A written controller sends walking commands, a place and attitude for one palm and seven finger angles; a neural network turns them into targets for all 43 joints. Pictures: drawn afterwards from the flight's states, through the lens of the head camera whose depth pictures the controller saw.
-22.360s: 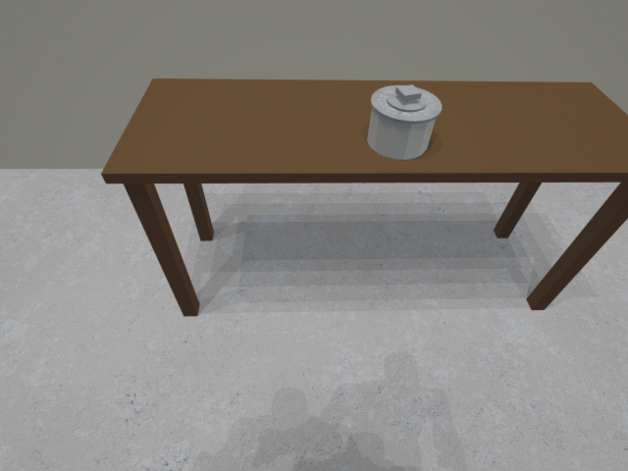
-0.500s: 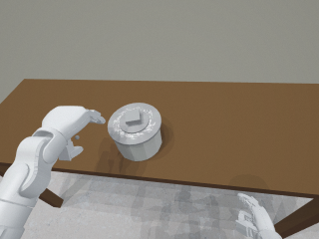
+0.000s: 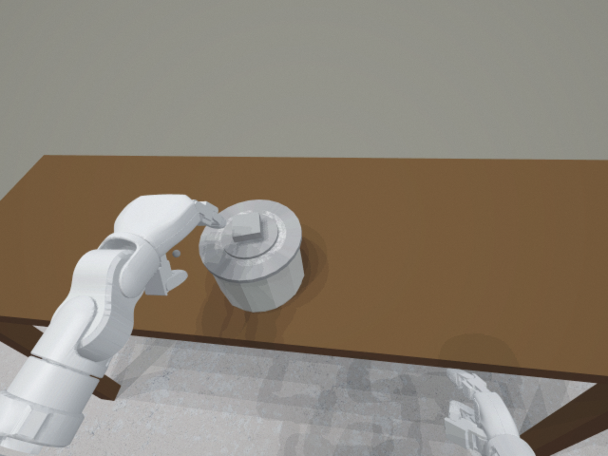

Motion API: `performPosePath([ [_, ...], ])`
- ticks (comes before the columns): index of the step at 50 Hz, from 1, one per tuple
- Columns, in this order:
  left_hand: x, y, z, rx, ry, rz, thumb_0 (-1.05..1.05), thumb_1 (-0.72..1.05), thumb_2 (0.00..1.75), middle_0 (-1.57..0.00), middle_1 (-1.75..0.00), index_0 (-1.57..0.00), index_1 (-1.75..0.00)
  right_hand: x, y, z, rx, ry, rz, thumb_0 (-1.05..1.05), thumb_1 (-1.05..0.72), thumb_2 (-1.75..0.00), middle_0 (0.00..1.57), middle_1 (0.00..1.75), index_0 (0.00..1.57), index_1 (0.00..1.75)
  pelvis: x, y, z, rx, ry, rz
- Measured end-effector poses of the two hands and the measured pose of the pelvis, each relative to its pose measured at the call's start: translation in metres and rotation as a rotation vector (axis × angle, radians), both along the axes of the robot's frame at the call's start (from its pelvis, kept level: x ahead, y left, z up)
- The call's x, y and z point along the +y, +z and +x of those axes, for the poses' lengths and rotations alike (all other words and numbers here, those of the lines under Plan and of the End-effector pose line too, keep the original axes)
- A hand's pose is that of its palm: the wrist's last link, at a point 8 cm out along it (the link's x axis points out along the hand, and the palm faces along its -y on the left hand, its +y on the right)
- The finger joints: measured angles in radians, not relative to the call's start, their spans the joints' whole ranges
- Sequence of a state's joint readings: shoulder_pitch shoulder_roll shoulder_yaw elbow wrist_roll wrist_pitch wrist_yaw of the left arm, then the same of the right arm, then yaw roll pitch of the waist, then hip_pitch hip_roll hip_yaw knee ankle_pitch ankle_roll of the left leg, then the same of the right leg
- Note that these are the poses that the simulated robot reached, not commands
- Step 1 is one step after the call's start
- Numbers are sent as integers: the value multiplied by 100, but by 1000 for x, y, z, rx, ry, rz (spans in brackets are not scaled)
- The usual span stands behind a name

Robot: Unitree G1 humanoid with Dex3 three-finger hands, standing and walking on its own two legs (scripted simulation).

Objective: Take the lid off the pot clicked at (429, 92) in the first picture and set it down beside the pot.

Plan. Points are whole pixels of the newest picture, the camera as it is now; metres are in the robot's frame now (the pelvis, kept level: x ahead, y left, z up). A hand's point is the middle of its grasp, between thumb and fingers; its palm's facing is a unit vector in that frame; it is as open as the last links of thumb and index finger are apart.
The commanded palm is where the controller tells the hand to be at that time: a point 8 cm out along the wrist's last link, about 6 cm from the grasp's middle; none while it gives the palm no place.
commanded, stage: move the open hand above the knob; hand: left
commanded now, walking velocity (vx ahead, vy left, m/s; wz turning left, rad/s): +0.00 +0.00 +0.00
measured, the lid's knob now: (246, 227) +0.43 +0.13 +0.05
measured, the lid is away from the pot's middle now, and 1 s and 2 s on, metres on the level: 0.00 0.00 0.00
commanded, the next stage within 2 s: lower the open fingers around the knob in 1.58 s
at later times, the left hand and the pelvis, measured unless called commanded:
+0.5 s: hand (198, 226) +0.37 +0.17 +0.12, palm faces -0.20 -0.04 -0.98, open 10.1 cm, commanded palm +0.35 +0.16 +0.19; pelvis +0.00 +0.00 +0.00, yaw +0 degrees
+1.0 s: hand (229, 209) +0.40 +0.14 +0.13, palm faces -0.21 -0.02 -0.98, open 10.1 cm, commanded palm +0.38 +0.14 +0.19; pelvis +0.00 +0.00 +0.00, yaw -1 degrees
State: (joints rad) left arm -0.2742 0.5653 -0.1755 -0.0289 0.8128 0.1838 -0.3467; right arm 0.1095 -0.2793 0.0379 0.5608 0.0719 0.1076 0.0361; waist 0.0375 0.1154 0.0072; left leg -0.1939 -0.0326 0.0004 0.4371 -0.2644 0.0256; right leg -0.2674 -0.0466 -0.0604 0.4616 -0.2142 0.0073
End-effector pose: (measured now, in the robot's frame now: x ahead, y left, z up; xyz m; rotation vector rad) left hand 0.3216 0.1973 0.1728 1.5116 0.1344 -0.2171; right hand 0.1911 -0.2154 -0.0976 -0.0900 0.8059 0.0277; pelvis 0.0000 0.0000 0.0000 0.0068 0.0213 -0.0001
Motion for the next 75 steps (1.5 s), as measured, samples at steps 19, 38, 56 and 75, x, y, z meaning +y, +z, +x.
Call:
performPosePath([
  [19,-26,4,25,-9,-56,17,0,-27,137,-84,-8,-84,-9,-14,-3,-12,21,-49,-18,1,-91,-90,19,30,19,29,-3,-1,0,-1,-8,6],
  [38,-36,11,55,-28,-4,10,0,-27,137,-84,-8,-84,-9,-14,-6,-22,44,-76,-6,1,-91,-90,19,30,19,29,-5,-2,0,9,-11,9],
  [56,-46,9,75,-25,6,-4,0,-27,137,-84,-8,-83,-9,-18,-11,-34,79,-105,-5,1,-91,-90,19,30,19,29,-3,-2,3,19,-22,9],
  [75,-50,0,66,15,-16,10,0,-27,137,-84,-8,-83,-9,-11,-7,-22,65,-82,-10,1,-91,-90,19,30,19,29,-1,-2,1,20,-8,6],
])
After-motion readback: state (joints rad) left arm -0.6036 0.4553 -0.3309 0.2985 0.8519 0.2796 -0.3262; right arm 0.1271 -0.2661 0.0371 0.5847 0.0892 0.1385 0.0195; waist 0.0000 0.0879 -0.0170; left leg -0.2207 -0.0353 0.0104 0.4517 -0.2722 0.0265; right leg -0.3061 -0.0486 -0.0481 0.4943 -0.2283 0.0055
